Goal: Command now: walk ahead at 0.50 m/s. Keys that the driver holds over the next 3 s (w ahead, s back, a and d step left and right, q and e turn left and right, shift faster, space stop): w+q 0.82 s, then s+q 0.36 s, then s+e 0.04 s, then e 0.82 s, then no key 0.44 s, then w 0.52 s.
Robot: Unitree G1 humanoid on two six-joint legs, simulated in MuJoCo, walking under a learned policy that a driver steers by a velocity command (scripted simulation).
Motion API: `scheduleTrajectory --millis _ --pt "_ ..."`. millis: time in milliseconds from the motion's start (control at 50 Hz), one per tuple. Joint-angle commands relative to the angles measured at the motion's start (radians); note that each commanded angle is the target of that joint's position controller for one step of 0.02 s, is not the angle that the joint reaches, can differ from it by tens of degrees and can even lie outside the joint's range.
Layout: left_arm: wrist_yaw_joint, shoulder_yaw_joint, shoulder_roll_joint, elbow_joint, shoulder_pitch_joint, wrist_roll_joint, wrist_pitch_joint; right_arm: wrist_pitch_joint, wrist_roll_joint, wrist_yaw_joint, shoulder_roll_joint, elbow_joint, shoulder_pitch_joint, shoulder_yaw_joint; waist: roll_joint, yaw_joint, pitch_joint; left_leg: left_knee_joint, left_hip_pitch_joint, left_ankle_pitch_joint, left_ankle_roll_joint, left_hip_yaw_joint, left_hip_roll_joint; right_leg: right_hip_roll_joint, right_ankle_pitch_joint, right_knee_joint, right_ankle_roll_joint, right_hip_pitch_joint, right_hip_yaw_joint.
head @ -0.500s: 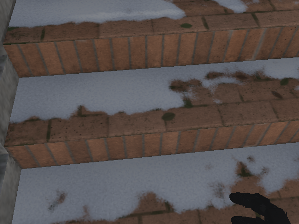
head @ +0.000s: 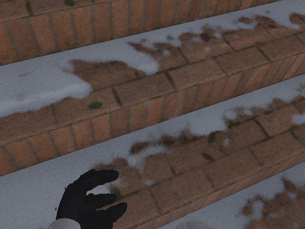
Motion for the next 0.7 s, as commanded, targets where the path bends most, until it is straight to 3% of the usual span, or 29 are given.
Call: scheduleTrajectory --millis 20,40,60,80,100,120,140,180,200,220,280,320,340,360,380,400,420,440,460,480,500,520,540,560,580,600,640,660,700 --pt "0.029 0.15 0.358 0.066 0.439 0.039 -0.022 -0.057 0.01 0.067 -0.194 -0.187 -0.055 -0.059 -0.07 0.233 -0.621 1.246 -0.593 0.019 0.047 -0.248 -0.261 -0.394 0.064 -0.915 -0.125 1.074 1.134" --pt "0.009 0.144 0.334 0.108 0.342 0.036 -0.042 -0.051 -0.007 0.057 -0.149 -0.226 -0.042 -0.062 -0.036 0.148 -0.59 1.491 -0.686 0.031 0.05 -0.397 -0.231 -0.411 0.153 -0.929 -0.081 1.006 1.048" --pt "-0.006 0.12 0.248 0.13 0.276 0.016 -0.064 -0.036 -0.024 0.044 -0.108 -0.267 -0.107 -0.054 0.022 0.098 -0.437 1.53 -0.725 0.051 0.06 -0.315 -0.168 -0.381 0.033 -0.898 -0.101 0.845 0.917" --pt "-0.003 0.097 0.164 0.197 0.276 -0.001 -0.088 -0.024 -0.054 0.024 -0.069 -0.29 -0.188 -0.041 0.064 0.08 -0.258 1.518 -0.826 0.023 0.076 -0.28 -0.133 -0.322 0.025 -0.845 -0.098 0.739 0.756" --pt "0.006 0.071 0.085 0.269 0.294 0.006 -0.101 -0.016 -0.07 0.015 -0.04 -0.299 -0.217 -0.029 0.016 0.051 -0.137 1.572 -0.929 -0.014 0.101 -0.281 -0.131 -0.274 0.098 -0.835 -0.078 0.674 0.622" --pt "0.01 0.053 0.028 0.302 0.303 0.018 -0.11 0.0 -0.078 0.009 0.011 -0.316 -0.202 -0.008 0.001 -0.002 -0.102 1.582 -0.96 -0.003 0.12 -0.312 -0.116 -0.261 0.203 -0.841 -0.044 0.631 0.519" --pt "0.007 0.053 0.031 0.358 0.368 0.017 -0.129 0.022 -0.073 0.0 0.035 -0.332 -0.245 0.011 -0.016 0.006 -0.074 1.68 -1.059 -0.049 0.133 -0.307 -0.148 -0.254 0.177 -0.857 -0.037 0.633 0.48" --pt "0.005 0.043 0.023 0.393 0.411 0.006 -0.15 0.053 -0.061 -0.008 0.055 -0.328 -0.275 0.02 0.007 -0.003 -0.038 1.692 -1.194 -0.053 0.129 -0.341 -0.173 -0.261 0.24 -0.905 0.018 0.673 0.35" --pt "0.002 0.041 0.045 0.395 0.411 0.004 -0.161 0.063 -0.044 -0.003 0.052 -0.346 -0.308 0.022 0.016 -0.006 -0.02 1.673 -1.217 -0.061 0.134 -0.319 -0.191 -0.269 0.293 -0.944 0.061 0.648 0.278" --pt "-0.001 0.042 0.062 0.435 0.473 0.015 -0.17 0.083 -0.04 -0.01 0.074 -0.344 -0.362 0.026 -0.035 0.019 -0.005 1.841 -1.315 -0.057 0.136 -0.262 -0.242 -0.267 0.332 -0.968 0.066 0.664 0.241" --pt "-0.009 0.026 0.091 0.473 0.511 0.011 -0.185 0.107 -0.052 -0.028 0.096 -0.43 -0.539 0.052 -0.052 -0.001 0.053 1.899 -1.498 -0.101 0.152 -0.222 -0.253 -0.236 0.206 -1.041 0.104 0.651 0.138" --pt "0.011 0.022 0.085 0.504 0.573 -0.002 -0.177 0.11 -0.067 -0.014 0.071 -0.489 -0.675 0.064 -0.047 0.029 0.05 1.658 -1.434 -0.079 0.148 -0.124 -0.235 -0.184 0.203 -1.1 0.122 0.627 0.066" --pt "0.037 0.025 0.125 0.504 0.623 -0.009 -0.176 0.122 -0.052 -0.003 0.053 -0.507 -0.706 0.07 -0.086 0.048 0.027 1.565 -1.369 -0.104 0.14 -0.052 -0.22 -0.23 0.381 -1.219 0.079 0.66 0.071" --pt "0.058 0.031 0.155 0.513 0.635 -0.016 -0.176 0.124 -0.068 0.001 0.042 -0.519 -0.706 0.069 -0.085 0.04 0.008 1.474 -1.322 -0.167 0.139 -0.043 -0.178 -0.231 0.471 -1.256 0.047 0.737 0.055" --pt "0.082 0.034 0.179 0.515 0.655 -0.027 -0.167 0.123 -0.08 -0.001 0.054 -0.518 -0.751 0.073 -0.054 0.042 -0.039 1.401 -1.305 -0.22 0.151 -0.021 -0.164 -0.25 0.663 -1.276 0.042 0.869 0.034" --pt "0.095 0.03 0.177 0.481 0.629 -0.03 -0.161 0.122 -0.066 0.003 0.042 -0.476 -0.698 0.072 0.0 0.033 -0.072 1.283 -1.186 -0.264 0.165 0.054 -0.17 -0.229 0.936 -1.239 0.038 0.908 -0.047" --pt "0.101 0.027 0.188 0.464 0.607 -0.051 -0.157 0.125 -0.05 0.002 0.049 -0.428 -0.602 0.079 -0.038 -0.018 -0.131 1.152 -0.98 -0.288 0.178 0.128 -0.222 -0.21 1.379 -1.146 0.043 0.894 -0.11" --pt "0.113 0.037 0.24 0.445 0.632 -0.06 -0.162 0.125 -0.036 -0.005 0.039 -0.423 -0.586 0.083 -0.078 -0.018 -0.183 1.009 -0.863 -0.298 0.18 0.149 -0.241 -0.263 1.683 -1.073 0.029 0.943 -0.083" --pt "0.113 0.048 0.271 0.431 0.633 -0.053 -0.162 0.14 -0.039 -0.014 0.006 -0.402 -0.497 0.067 -0.175 -0.06 -0.256 0.952 -0.76 -0.364 0.183 0.17 -0.297 -0.313 1.974 -0.93 0.013 1.025 -0.07" --pt "0.1 0.062 0.301 0.402 0.594 -0.052 -0.155 0.14 -0.055 -0.018 -0.036 -0.367 -0.382 0.046 -0.233 -0.096 -0.309 0.852 -0.692 -0.428 0.206 0.126 -0.325 -0.337 2.086 -0.724 0.011 1.111 -0.05" --pt "0.074 0.077 0.336 0.352 0.539 -0.058 -0.151 0.127 -0.061 -0.008 -0.087 -0.337 -0.288 0.025 -0.219 -0.14 -0.351 0.66 -0.541 -0.377 0.225 0.03 -0.35 -0.329 1.973 -0.491 0.017 1.066 -0.036" --pt "0.053 0.078 0.287 0.277 0.523 -0.03 -0.165 0.119 -0.068 -0.007 -0.183 -0.329 -0.274 -0.017 -0.104 -0.125 -0.364 0.463 -0.335 -0.472 0.293 -0.37 -0.237 -0.236 1.421 -0.147 0.06 0.743 -0.008" --pt "0.007 0.081 0.251 0.183 0.384 -0.015 -0.173 0.141 -0.051 -0.017 -0.278 -0.311 -0.31 -0.059 0.233 -0.108 -0.349 0.076 -0.232 -0.374 0.418 -1.005 -0.038 0.065 0.302 0.388 0.126 0.31 0.069" --pt "-0.008 0.066 0.169 0.125 0.429 0.028 -0.188 0.133 -0.063 -0.021 -0.259 -0.323 -0.374 -0.066 0.087 -0.012 -0.359 -0.016 -0.255 -0.32 0.379 -1.053 0.014 -0.001 0.29 0.627 0.101 0.206 0.29" --pt "-0.002 0.051 0.13 0.107 0.413 0.026 -0.18 0.116 -0.064 -0.014 -0.209 -0.278 -0.363 -0.056 -0.032 0.021 -0.258 0.0 -0.366 -0.405 0.312 -0.969 0.001 -0.026 0.348 0.675 0.092 0.175 0.291" --pt "0.017 0.041 0.075 0.077 0.38 0.025 -0.163 0.094 -0.075 -0.012 -0.154 -0.227 -0.338 -0.044 -0.096 0.068 -0.116 0.022 -0.505 -0.347 0.274 -0.852 -0.021 -0.047 0.341 0.709 0.087 0.114 0.269" --pt "0.043 0.005 0.003 0.032 0.348 0.027 -0.13 0.068 -0.089 0.001 -0.078 -0.149 -0.318 -0.024 -0.06 0.106 -0.028 0.053 -0.564 -0.241 0.24 -0.646 -0.106 -0.049 0.266 0.884 0.059 -0.052 0.246" --pt "0.048 -0.014 -0.038 0.02 0.358 0.042 -0.108 0.059 -0.075 0.009 -0.079 -0.119 -0.284 -0.022 -0.039 0.13 -0.012 0.086 -0.563 -0.146 0.216 -0.533 -0.145 -0.068 0.24 0.886 0.048 -0.107 0.251" --pt "0.053 -0.02 -0.015 0.009 0.322 0.042 -0.084 0.039 -0.059 0.016 -0.079 -0.109 -0.262 -0.012 -0.06 0.138 0.034 0.081 -0.612 -0.137 0.18 -0.453 -0.163 -0.108 0.222 0.721 0.062 -0.158 0.236"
